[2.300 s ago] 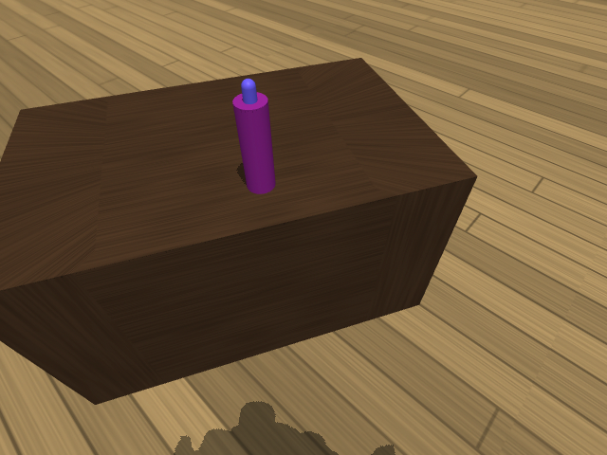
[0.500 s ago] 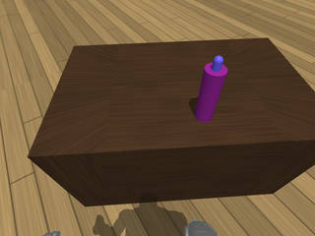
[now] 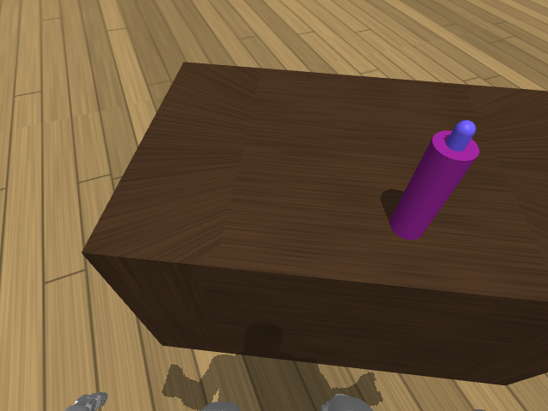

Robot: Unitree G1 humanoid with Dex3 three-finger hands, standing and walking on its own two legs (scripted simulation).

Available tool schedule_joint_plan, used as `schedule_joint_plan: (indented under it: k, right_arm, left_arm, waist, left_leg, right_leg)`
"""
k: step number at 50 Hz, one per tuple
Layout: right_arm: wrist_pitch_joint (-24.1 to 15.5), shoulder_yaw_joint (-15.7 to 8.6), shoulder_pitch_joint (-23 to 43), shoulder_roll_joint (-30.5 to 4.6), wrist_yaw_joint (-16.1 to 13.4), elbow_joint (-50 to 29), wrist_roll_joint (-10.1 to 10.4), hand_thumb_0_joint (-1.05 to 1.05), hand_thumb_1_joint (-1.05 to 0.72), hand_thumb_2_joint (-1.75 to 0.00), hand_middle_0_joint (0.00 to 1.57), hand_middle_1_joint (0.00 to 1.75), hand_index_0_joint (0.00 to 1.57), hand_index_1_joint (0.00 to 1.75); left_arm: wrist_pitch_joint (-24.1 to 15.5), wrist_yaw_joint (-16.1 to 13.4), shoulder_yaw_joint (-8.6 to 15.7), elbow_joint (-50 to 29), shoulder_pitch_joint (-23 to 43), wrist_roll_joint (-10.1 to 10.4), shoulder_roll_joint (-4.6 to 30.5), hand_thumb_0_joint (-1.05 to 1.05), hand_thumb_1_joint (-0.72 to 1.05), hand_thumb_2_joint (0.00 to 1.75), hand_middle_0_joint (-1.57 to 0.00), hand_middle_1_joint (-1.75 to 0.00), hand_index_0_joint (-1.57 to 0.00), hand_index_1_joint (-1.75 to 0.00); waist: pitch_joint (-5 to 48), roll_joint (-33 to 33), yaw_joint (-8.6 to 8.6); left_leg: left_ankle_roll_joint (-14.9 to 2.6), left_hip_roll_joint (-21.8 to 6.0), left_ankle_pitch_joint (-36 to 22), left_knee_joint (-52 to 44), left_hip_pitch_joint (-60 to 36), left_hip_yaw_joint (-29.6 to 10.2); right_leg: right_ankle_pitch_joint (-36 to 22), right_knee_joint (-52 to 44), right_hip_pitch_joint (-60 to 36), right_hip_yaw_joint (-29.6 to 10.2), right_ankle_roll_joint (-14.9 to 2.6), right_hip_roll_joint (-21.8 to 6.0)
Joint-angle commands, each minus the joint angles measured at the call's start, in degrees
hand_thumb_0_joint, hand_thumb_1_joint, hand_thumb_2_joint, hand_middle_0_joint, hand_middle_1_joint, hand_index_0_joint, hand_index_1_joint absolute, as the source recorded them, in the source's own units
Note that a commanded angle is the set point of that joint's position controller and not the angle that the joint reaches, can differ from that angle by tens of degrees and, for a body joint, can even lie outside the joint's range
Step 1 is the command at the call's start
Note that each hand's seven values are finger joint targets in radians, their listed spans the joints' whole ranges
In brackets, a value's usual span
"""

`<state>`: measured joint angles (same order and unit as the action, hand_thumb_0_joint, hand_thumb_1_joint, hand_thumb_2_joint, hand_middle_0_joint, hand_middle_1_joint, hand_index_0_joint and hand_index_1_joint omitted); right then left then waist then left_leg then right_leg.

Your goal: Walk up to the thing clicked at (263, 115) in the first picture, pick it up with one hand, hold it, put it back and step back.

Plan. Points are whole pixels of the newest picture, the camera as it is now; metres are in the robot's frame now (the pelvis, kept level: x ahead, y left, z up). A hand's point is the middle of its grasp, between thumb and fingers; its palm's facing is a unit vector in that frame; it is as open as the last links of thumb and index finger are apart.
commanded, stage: walk up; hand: right
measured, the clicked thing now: (432, 183) +0.49 -0.24 +0.04
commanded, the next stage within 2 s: stand in 1.50 s
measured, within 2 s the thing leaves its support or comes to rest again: neither
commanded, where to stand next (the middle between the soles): +0.04 -0.02 m, yaw -2 degrees
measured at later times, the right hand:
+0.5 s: hand out of the picture +0.09 -0.26 -0.13, palm faces -0.05 +0.94 -0.33, open 7.4 cm
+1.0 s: hand out of the picture +0.06 -0.27 -0.13, palm faces -0.03 +0.94 -0.34, open 7.4 cm
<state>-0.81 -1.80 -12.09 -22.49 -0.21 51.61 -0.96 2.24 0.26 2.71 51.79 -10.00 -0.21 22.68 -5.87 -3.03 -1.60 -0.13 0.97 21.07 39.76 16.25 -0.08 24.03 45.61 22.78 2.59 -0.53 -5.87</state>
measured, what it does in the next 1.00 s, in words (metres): stands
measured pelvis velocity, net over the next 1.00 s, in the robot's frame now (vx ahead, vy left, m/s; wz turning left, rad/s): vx -0.01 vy -0.02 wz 0.01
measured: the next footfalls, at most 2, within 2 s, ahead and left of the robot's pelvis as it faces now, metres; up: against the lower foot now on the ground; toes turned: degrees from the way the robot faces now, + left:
none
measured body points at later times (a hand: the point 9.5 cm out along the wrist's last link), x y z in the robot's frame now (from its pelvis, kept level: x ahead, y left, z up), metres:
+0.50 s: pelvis -0.02 -0.01 +0.02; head -0.01 -0.01 +0.47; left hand +0.07 +0.30 -0.10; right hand +0.09 -0.30 -0.11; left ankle +0.00 +0.12 -0.72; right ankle +0.00 -0.15 -0.72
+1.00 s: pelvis -0.01 -0.02 +0.03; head -0.01 -0.01 +0.48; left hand +0.06 +0.28 -0.11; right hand +0.06 -0.32 -0.10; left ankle +0.00 +0.12 -0.72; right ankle +0.00 -0.15 -0.72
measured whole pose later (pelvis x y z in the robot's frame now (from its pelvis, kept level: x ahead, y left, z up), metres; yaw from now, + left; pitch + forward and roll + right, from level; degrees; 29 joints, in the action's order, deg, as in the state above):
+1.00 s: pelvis -0.01 -0.02 +0.03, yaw +1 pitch -3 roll +0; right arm -0.4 0.0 -6.2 -19.9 0.6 65.5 -0.5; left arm 0.1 1.0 1.5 66.5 -5.4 -0.2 19.6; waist -3.0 -0.1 0.1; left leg 2.0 -2.0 10.0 21.3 8.8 -2.1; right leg 10.0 19.9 7.3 1.3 1.5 -1.8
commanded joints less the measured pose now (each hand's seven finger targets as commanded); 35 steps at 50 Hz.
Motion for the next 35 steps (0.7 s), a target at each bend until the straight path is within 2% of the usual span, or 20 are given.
schedule_joint_plan:
  k: [1,2,3,5,7,8,9,10,11,12,13,15,16,17,19,20,24,28,31,35]
  right_arm:
    - [-2.65,-3.62,3.03,-15.75,-1.86,-3.73,-0.27,0.0,-0.9,-0.9,0.2,0.3,0.2,0.3]
    - [-2.89,-2.89,3.46,-14.2,-2.09,-3.44,-0.24,0.0,-0.9,-0.9,0.2,0.3,0.2,0.3]
    - [-2.97,-2.74,2.68,-13.84,-2.12,-2.86,0.04,0.0,-0.9,-0.9,0.2,0.3,0.2,0.3]
    - [-2.61,-2.77,2.0,-14.11,-1.96,-1.9,0.34,0.0,-0.9,-0.9,0.2,0.3,0.2,0.3]
    - [-1.71,-2.82,1.95,-14.34,-2.08,-1.86,0.61,0.0,-0.9,-0.9,0.2,0.3,0.2,0.3]
    - [-1.33,-2.71,3.0,-14.21,-2.06,-2.07,0.99,0.0,-0.9,-0.9,0.2,0.3,0.2,0.3]
    - [-1.18,-2.37,3.76,-13.09,-2.0,-2.32,1.57,0.0,-0.9,-0.9,0.2,0.3,0.2,0.3]
    - [-1.24,-2.02,4.17,-11.67,-1.92,-2.61,2.06,0.0,-0.9,-0.9,0.2,0.3,0.2,0.3]
    - [-1.09,-1.75,3.5,-10.45,-1.75,-2.09,2.01,0.0,-0.9,-0.9,0.2,0.3,0.2,0.3]
    - [-0.83,-2.02,2.65,-10.32,-1.77,-0.59,1.77,0.0,-0.9,-0.9,0.2,0.3,0.2,0.3]
    - [-0.9,-2.18,1.93,-10.68,-1.75,0.83,1.13,0.0,-0.9,-0.9,0.2,0.3,0.2,0.3]
    - [-1.44,-2.32,7.61,-12.86,-1.15,0.97,0.76,0.0,-0.9,-0.9,0.2,0.3,0.2,0.3]
    - [-1.44,-1.99,8.72,-12.41,-0.91,1.13,0.78,0.0,-0.9,-0.9,0.2,0.3,0.2,0.3]
    - [-1.38,-1.54,9.14,-11.56,-0.71,1.61,0.88,0.0,-0.9,-0.9,0.2,0.3,0.2,0.3]
    - [-1.4,-1.0,8.95,-10.73,-0.48,2.85,0.72,0.0,-0.9,-0.9,0.2,0.3,0.2,0.3]
    - [-1.43,-0.99,8.55,-10.61,-0.43,3.66,0.79,0.0,-0.9,-0.9,0.2,0.3,0.2,0.3]
    - [-1.44,-0.81,9.79,-10.82,0.0,5.92,0.57,0.0,-0.9,-0.9,0.2,0.3,0.2,0.3]
    - [-1.44,-0.66,10.04,-10.14,0.1,7.58,0.48,0.0,-0.9,-0.9,0.2,0.3,0.2,0.3]
    - [-1.49,-0.54,10.49,-9.96,0.15,8.31,0.3,0.0,-0.9,-0.9,0.2,0.3,0.2,0.3]
    - [-1.58,-0.54,10.16,-9.77,0.08,9.22,0.35,0.0,-0.9,-0.9,0.2,0.3,0.2,0.3]
  left_arm:
    - [-0.72,-0.24,3.11,-3.12,2.98,0.61,10.63,0.0,0.9,0.9,-0.2,-0.3,-0.2,-0.3]
    - [-1.14,-0.24,2.55,-2.89,1.59,1.25,9.49,0.0,0.9,0.9,-0.2,-0.3,-0.2,-0.3]
    - [-1.43,-0.23,2.33,-2.43,0.84,1.39,9.55,0.0,0.9,0.9,-0.2,-0.3,-0.2,-0.3]
    - [-1.81,-0.3,2.03,-1.6,2.26,0.97,9.38,0.0,0.9,0.9,-0.2,-0.3,-0.2,-0.3]
    - [-2.29,-0.51,1.83,-0.24,1.98,0.55,8.72,0.0,0.9,0.9,-0.2,-0.3,-0.2,-0.3]
    - [-2.67,-0.69,1.89,0.7,0.95,0.32,9.53,0.0,0.9,0.9,-0.2,-0.3,-0.2,-0.3]
    - [-3.01,-0.89,2.1,1.42,0.38,0.09,11.64,0.0,0.9,0.9,-0.2,-0.3,-0.2,-0.3]
    - [-3.35,-1.08,2.3,2.16,-0.46,-0.16,13.11,0.0,0.9,0.9,-0.2,-0.3,-0.2,-0.3]
    - [-3.52,-0.95,2.17,1.64,1.98,0.17,14.32,0.0,0.9,0.9,-0.2,-0.3,-0.2,-0.3]
    - [-3.36,-0.59,2.11,1.38,5.15,0.17,14.91,0.0,0.9,0.9,-0.2,-0.3,-0.2,-0.3]
    - [-3.18,-0.38,1.51,0.65,7.36,0.21,13.54,0.0,0.9,0.9,-0.2,-0.3,-0.2,-0.3]
    - [-2.88,-0.14,0.55,2.01,6.21,0.51,10.99,0.0,0.9,0.9,-0.2,-0.3,-0.2,-0.3]
    - [-2.91,-0.12,0.55,3.42,5.7,0.24,10.71,0.0,0.9,0.9,-0.2,-0.3,-0.2,-0.3]
    - [-3.15,-0.12,0.61,4.07,5.82,0.11,10.91,0.0,0.9,0.9,-0.2,-0.3,-0.2,-0.3]
    - [-3.59,-0.01,0.71,4.57,7.58,0.14,11.52,0.0,0.9,0.9,-0.2,-0.3,-0.2,-0.3]
    - [-3.68,-0.03,0.69,4.81,7.85,0.16,11.62,0.0,0.9,0.9,-0.2,-0.3,-0.2,-0.3]
    - [-3.57,0.1,0.4,6.2,8.86,0.39,10.54,0.0,0.9,0.9,-0.2,-0.3,-0.2,-0.3]
    - [-3.54,0.22,0.63,7.94,9.64,0.16,10.41,0.0,0.9,0.9,-0.2,-0.3,-0.2,-0.3]
    - [-3.52,0.31,0.65,8.65,8.9,0.1,10.14,0.0,0.9,0.9,-0.2,-0.3,-0.2,-0.3]
    - [-3.64,0.31,0.8,9.4,8.81,-0.06,10.01,0.0,0.9,0.9,-0.2,-0.3,-0.2,-0.3]
  waist:
    - [2.92,10.54,0.48]
    - [4.12,12.71,-0.13]
    - [5.74,14.36,-0.15]
    - [8.66,15.52,1.04]
    - [10.02,14.81,0.99]
    - [10.71,13.14,0.52]
    - [12.18,9.52,0.33]
    - [14.14,5.64,0.05]
    - [13.88,3.21,1.14]
    - [12.02,-0.12,2.37]
    - [10.68,-0.96,3.52]
    - [8.11,3.02,1.11]
    - [7.04,2.13,0.63]
    - [6.1,0.31,0.63]
    - [5.13,-0.4,1.48]
    - [5.18,-0.31,1.67]
    - [4.78,1.92,1.24]
    - [4.88,1.92,1.25]
    - [5.22,3.15,0.94]
    - [7.82,3.13,1.08]
  left_leg:
    - [-12.89,-16.67,-24.73,-15.38,3.09,-19.22]
    - [-11.11,-14.54,-36.14,-12.24,-3.34,-14.57]
    - [-10.29,-14.11,-42.97,-10.33,-7.11,-13.32]
    - [-9.37,-12.51,-49.02,-7.17,-11.35,-12.11]
    - [-7.75,-11.14,-47.17,-4.0,-10.71,-9.91]
    - [-6.52,-10.06,-43.45,-2.97,-8.06,-8.35]
    - [-4.76,-8.54,-37.05,-2.25,-4.81,-7.11]
    - [-3.19,-7.01,-29.39,-1.15,-1.21,-6.38]
    - [-2.02,-4.48,-19.18,-3.06,-0.37,-4.94]
    - [-1.51,-3.38,-11.01,-4.51,-4.57,-3.98]
    - [-1.79,-4.64,-11.18,-9.13,-7.45,-5.26]
    - [-3.64,-8.13,-13.61,-13.01,-4.62,-9.92]
    - [-4.16,-8.78,-12.17,-13.16,-2.06,-10.53]
    - [-3.8,-8.12,-11.08,-13.63,-1.24,-9.28]
    - [-2.44,-5.61,-11.5,-13.81,-2.61,-6.35]
    - [-1.89,-5.33,-12.07,-14.18,-4.19,-5.85]
    - [-1.61,-6.23,-9.83,-18.37,-5.23,-6.88]
    - [-1.1,-6.49,-8.35,-20.99,-4.57,-6.89]
    - [-0.83,-6.58,-7.32,-22.37,-5.18,-6.81]
    - [-0.68,-6.99,-11.35,-22.27,-6.99,-6.08]
  right_leg:
    - [7.09,7.88,-0.93,-6.9,-1.21,1.79]
    - [6.24,5.52,2.06,-6.38,-1.43,2.23]
    - [4.68,2.6,1.81,-4.78,-1.35,1.9]
    - [4.03,-3.69,-1.05,-2.51,-0.89,2.87]
    - [-3.79,-13.76,-6.81,-1.26,-1.11,4.02]
    - [-13.33,-17.85,-11.38,-1.78,-1.37,3.55]
    - [-25.58,-17.0,-16.38,-4.08,-2.24,1.37]
    - [-34.05,-15.69,-20.75,-7.71,-3.79,-2.24]
    - [-31.67,-15.32,-18.97,-10.97,-5.93,-5.54]
    - [-26.02,-16.24,-12.0,-12.29,-7.29,-7.37]
    - [-22.16,-16.29,-9.14,-10.53,-5.38,-6.18]
    - [-15.99,-15.85,-9.85,-4.97,-1.8,-0.55]
    - [-13.68,-17.14,-11.72,-4.85,-1.73,-0.26]
    - [-12.16,-19.77,-12.33,-6.2,-1.97,-0.73]
    - [-13.41,-22.56,-11.64,-8.28,-2.43,-2.31]
    - [-13.69,-23.3,-11.13,-8.64,-2.72,-2.88]
    - [-9.4,-26.36,-11.35,-7.34,-1.52,-1.73]
    - [-7.77,-28.04,-13.59,-7.16,-1.21,-1.45]
    - [-8.06,-29.06,-13.8,-7.0,-0.91,-1.37]
    - [-12.65,-29.18,-15.99,-6.67,-0.75,-1.58]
